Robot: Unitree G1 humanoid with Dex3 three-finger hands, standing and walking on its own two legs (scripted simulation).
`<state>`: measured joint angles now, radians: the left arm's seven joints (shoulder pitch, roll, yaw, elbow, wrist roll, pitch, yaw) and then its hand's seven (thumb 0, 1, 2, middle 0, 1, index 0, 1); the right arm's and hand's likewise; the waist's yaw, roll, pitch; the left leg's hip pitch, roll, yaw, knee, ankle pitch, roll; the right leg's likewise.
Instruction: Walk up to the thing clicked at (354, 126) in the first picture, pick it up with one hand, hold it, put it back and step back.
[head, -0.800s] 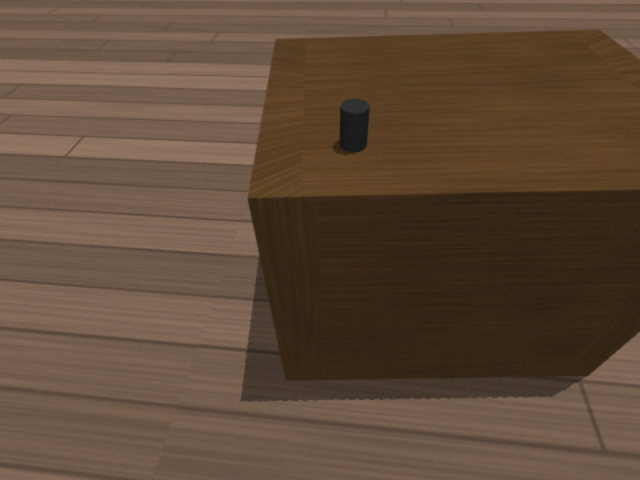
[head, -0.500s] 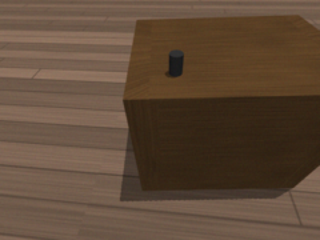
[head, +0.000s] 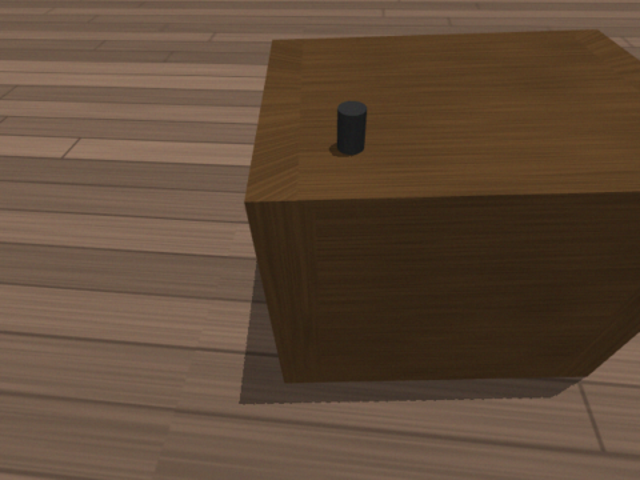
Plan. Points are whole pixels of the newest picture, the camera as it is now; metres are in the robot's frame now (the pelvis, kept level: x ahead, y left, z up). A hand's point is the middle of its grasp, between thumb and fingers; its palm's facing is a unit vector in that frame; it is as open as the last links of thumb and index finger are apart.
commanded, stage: stand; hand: right
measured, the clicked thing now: (351, 128) +0.73 -0.03 +0.06
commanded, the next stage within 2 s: walk up in 0.32 s
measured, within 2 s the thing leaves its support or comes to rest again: neither
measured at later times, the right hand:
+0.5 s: hand out of the picture +0.09 -0.25 -0.16, palm faces -0.08 +0.93 -0.35, open 7.4 cm
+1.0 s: hand out of the picture +0.18 -0.09 -0.16, palm faces -0.03 +0.95 -0.31, open 7.4 cm
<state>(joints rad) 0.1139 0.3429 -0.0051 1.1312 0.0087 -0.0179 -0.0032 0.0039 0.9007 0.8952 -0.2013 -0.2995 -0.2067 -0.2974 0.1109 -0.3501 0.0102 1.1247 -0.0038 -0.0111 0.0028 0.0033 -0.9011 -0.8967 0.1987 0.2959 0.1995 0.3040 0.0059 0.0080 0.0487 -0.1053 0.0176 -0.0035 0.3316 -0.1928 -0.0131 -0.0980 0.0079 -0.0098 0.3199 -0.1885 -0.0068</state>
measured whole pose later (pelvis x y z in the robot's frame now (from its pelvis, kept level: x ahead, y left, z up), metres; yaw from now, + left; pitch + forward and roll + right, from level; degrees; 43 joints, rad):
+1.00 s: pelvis +0.15 +0.17 -0.02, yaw +2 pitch -3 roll +1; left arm 0.27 0.40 0.04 0.91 0.01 -0.06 -0.02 0.00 0.90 0.90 -0.20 -0.30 -0.21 -0.30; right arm 0.37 -0.38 -0.07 0.83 -0.02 -0.02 0.07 0.00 -0.90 -0.90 0.20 0.30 0.20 0.30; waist -0.04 0.00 0.10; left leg -0.17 -0.01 0.09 0.55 -0.33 0.04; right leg -0.46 -0.04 -0.04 0.82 -0.35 -0.02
